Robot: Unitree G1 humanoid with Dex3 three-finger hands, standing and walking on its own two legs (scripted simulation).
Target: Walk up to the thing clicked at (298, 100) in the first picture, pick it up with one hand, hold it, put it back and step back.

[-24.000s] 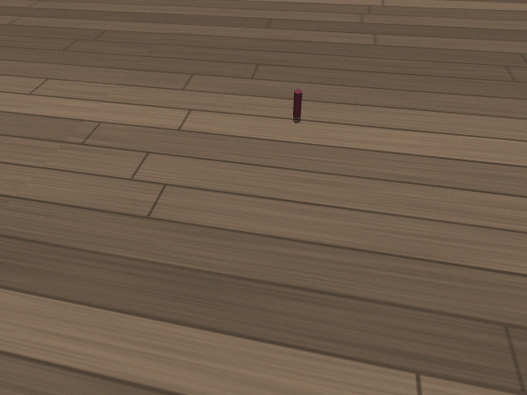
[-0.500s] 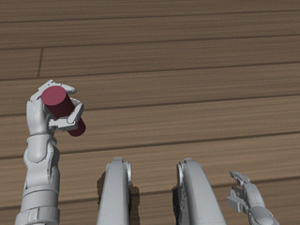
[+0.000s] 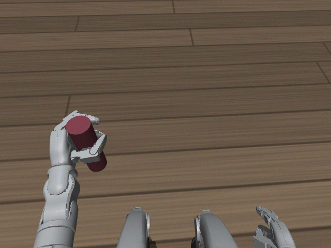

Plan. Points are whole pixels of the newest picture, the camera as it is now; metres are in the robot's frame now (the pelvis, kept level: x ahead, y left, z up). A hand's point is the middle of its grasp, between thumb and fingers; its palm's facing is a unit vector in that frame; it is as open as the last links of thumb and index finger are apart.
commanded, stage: lift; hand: left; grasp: from the side
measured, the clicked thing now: (89, 146) +0.35 +0.21 +0.00
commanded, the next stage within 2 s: hold in 0.84 s
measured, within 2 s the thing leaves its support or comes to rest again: neither
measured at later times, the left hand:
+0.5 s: hand (91, 126) +0.36 +0.18 +0.09, palm faces +0.17 -0.99 -0.03, open 6.9 cm
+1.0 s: hand (94, 117) +0.36 +0.17 +0.11, palm faces +0.16 -0.99 -0.02, open 6.9 cm
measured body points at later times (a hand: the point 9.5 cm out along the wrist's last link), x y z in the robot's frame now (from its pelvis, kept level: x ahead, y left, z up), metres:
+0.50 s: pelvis +0.02 +0.00 +0.05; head +0.09 +0.01 +0.49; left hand +0.34 +0.23 +0.09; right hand +0.15 -0.24 -0.06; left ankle +0.04 +0.13 -0.62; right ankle +0.02 -0.14 -0.62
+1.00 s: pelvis +0.03 -0.01 +0.07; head +0.09 -0.01 +0.51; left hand +0.35 +0.22 +0.11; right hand +0.17 -0.26 -0.04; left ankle +0.04 +0.13 -0.62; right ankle +0.02 -0.14 -0.62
